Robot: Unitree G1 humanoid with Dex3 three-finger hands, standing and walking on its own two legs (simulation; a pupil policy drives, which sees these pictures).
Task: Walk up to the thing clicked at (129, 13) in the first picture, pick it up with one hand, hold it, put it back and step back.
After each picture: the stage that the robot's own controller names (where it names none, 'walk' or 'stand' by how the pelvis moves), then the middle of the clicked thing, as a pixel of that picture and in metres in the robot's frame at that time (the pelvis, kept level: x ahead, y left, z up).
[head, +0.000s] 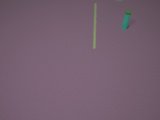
stand; (126, 20) +1.76 -0.57 -0.66
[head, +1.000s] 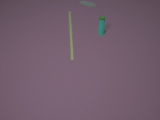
walk; (101, 25) +1.69 -0.13 -0.63
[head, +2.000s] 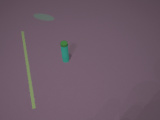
walk; (64, 52) +1.12 +0.22 -0.64
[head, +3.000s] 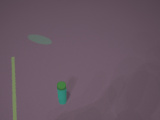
walk; (62, 93) +0.68 +0.16 -0.63
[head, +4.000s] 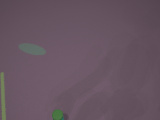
walk; out of the picture +0.43 +0.15 -0.63
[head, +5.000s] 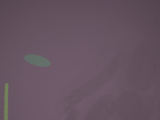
stand; out of the picture +0.37 +0.15 -0.66
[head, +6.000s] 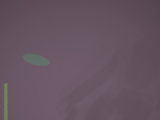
stand; out of the picture +0.37 +0.15 -0.66
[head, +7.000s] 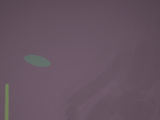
stand; out of the picture +0.37 +0.16 -0.66
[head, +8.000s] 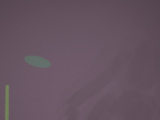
stand; out of the picture +0.36 +0.16 -0.66
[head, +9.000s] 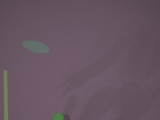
go down; out of the picture +0.38 +0.15 -0.65
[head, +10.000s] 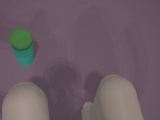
go down; (23, 50) +0.47 +0.18 -0.23
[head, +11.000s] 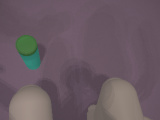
close in; (30, 55) +0.46 +0.17 -0.25
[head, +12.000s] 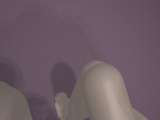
close in; out of the picture +0.46 +0.22 -0.17
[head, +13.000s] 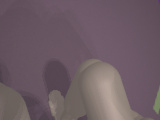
lift; out of the picture +0.44 +0.22 -0.17
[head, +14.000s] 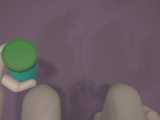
lift; (23, 69) +0.35 +0.20 -0.03
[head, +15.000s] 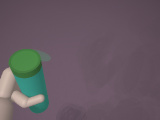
hold; (33, 86) +0.31 +0.16 +0.09
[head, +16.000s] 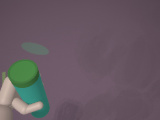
hold; (33, 93) +0.30 +0.17 +0.04
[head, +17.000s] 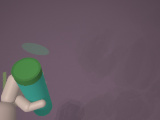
crouch; (36, 91) +0.31 +0.16 +0.04
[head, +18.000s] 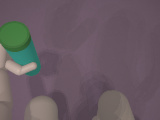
crouch; (24, 54) +0.43 +0.16 -0.04
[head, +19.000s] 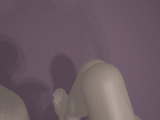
lower; out of the picture +0.45 +0.24 -0.18
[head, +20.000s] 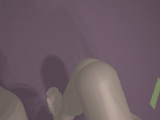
lower; out of the picture +0.46 +0.24 -0.18
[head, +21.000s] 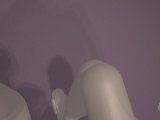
lower; out of the picture +0.45 +0.24 -0.17
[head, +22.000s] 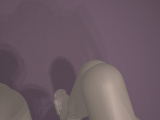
lower; out of the picture +0.44 +0.23 -0.17
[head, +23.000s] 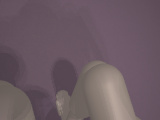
loosen; out of the picture +0.44 +0.21 -0.16
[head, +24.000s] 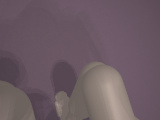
withdraw; out of the picture +0.45 +0.22 -0.18
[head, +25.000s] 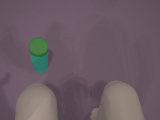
walk; (39, 57) +0.47 +0.16 -0.24
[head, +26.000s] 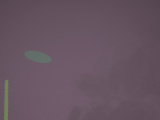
stand; out of the picture +0.37 +0.12 -0.59
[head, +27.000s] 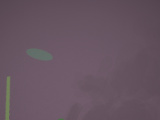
stand; out of the picture +0.40 +0.13 -0.60
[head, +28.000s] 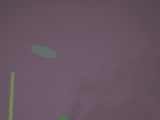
stand; out of the picture +0.40 +0.13 -0.61
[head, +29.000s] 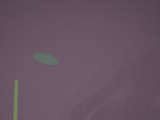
walk; out of the picture +0.41 +0.13 -0.65
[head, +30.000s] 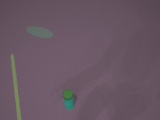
walk; (68, 100) +0.50 +0.12 -0.64
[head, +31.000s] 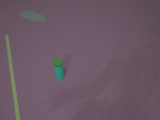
walk; (58, 70) +0.76 +0.18 -0.64
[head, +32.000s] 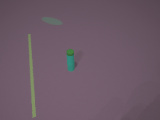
stand; (70, 60) +1.03 +0.14 -0.64
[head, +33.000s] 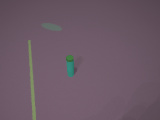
stand; (70, 66) +1.02 +0.14 -0.66
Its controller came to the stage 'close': yes
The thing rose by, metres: 0.69
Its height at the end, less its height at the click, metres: +0.00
